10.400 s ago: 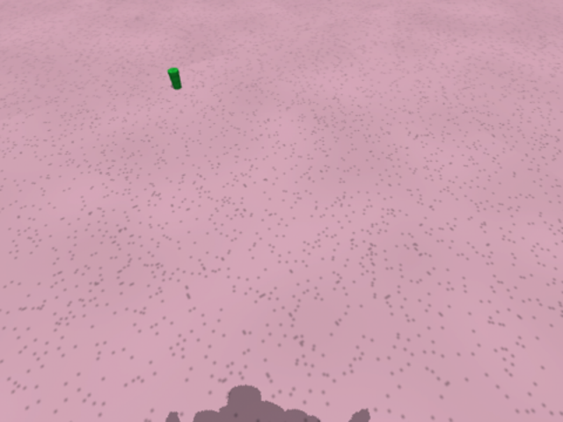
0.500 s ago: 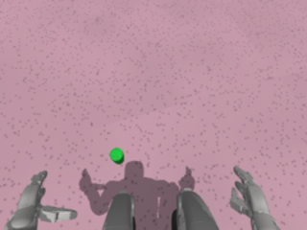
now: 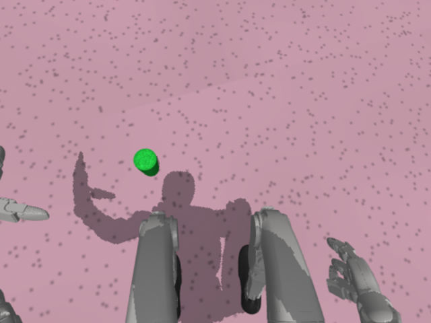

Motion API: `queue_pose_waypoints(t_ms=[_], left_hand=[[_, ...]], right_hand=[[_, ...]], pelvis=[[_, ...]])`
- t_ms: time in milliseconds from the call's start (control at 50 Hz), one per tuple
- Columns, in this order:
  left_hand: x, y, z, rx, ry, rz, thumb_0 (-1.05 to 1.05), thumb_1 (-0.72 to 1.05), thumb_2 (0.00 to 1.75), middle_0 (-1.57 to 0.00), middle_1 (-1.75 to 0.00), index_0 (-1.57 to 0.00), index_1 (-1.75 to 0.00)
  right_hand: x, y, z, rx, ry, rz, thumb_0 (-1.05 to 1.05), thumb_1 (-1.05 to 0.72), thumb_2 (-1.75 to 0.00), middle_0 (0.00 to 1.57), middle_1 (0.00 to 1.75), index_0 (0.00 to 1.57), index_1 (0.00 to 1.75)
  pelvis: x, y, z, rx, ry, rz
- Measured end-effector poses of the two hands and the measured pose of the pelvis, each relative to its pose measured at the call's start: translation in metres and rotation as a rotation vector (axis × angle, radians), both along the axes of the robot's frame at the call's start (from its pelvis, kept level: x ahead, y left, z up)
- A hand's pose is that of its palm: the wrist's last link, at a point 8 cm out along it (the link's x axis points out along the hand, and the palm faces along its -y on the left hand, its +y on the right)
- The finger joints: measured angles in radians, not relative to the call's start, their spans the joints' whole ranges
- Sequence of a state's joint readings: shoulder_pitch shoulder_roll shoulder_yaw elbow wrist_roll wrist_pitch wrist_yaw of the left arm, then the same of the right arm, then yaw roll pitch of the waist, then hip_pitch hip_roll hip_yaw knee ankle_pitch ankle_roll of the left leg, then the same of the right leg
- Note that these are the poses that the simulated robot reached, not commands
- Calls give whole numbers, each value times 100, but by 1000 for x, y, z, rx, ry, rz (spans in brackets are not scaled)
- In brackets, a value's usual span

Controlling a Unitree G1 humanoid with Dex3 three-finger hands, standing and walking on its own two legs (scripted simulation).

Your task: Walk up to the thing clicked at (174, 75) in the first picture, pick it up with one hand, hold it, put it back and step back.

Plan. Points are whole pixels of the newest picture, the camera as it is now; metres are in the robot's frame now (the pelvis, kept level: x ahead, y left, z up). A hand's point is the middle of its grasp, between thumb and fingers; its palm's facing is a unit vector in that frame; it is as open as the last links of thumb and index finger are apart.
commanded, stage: go down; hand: left
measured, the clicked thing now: (148, 164) +0.48 +0.20 -0.44
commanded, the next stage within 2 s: approach in 1.54 s
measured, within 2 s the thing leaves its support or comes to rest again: neither
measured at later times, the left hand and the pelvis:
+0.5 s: hand (24, 168) +0.38 +0.37 -0.10, palm faces +0.09 -0.98 -0.15, open 17.1 cm; pelvis -0.02 +0.00 -0.08, yaw -2 degrees
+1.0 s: hand (22, 163) +0.39 +0.39 -0.12, palm faces +0.10 -0.99 -0.12, open 17.2 cm; pelvis -0.03 +0.01 -0.13, yaw -3 degrees
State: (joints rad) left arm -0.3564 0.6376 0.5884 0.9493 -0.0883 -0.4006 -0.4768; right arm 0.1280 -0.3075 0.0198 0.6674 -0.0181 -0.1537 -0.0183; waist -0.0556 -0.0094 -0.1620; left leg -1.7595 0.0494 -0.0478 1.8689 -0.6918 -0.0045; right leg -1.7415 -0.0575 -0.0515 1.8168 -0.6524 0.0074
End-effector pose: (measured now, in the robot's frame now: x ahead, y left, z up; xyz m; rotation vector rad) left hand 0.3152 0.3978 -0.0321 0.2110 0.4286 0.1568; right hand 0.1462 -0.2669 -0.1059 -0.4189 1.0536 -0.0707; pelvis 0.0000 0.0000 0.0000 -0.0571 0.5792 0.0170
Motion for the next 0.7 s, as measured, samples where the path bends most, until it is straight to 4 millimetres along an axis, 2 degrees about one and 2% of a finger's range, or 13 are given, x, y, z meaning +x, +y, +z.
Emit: queue_pose_waypoints(t_ms=[220, 440, 700], left_hand=[[23, 11, -28, -39, -100, -36, -1, -37, 12, -1, -9, -3, -7], [35, 25, -50, -62, -165, -43, -1, -44, 11, -1, -10, -3, -8], [48, 34, -67, -83, -229, -49, -1, -47, 10, -2, -10, -4, -9]], right_hand=[[-19, -5, -37, -36, 24, 13, 1, -88, -89, 21, 30, 20, 30], [-41, -9, -64, -65, 72, 19, 0, -88, -89, 21, 30, 20, 30], [-56, -11, -93, -83, 104, 33, 0, -89, -89, 21, 30, 20, 30]], pelvis=[[-15, 2, -44, -19, 6, -7], [-22, 4, -76, -32, 2, -8], [-28, 5, -108, -42, -13, -12]])
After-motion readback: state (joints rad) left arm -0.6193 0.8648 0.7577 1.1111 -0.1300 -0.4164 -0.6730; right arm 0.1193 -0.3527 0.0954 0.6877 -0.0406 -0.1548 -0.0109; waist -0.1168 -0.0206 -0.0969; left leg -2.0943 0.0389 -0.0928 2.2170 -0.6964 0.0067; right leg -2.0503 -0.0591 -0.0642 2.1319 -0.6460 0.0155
